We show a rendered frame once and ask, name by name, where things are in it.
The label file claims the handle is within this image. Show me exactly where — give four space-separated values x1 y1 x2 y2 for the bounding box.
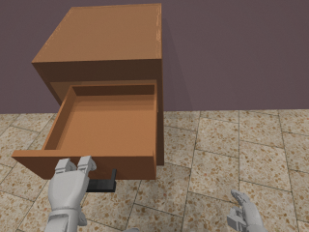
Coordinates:
86 168 117 192

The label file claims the cabinet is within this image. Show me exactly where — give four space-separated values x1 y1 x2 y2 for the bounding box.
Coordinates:
31 3 164 166

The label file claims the left robot hand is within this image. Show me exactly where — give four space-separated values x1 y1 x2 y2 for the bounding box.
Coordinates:
47 156 97 226

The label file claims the drawer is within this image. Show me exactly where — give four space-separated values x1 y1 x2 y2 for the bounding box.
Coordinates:
11 83 157 180

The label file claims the right robot hand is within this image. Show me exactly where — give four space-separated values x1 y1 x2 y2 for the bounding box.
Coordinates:
226 188 264 232

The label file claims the robot left forearm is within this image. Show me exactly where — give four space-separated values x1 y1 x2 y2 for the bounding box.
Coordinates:
43 208 79 232

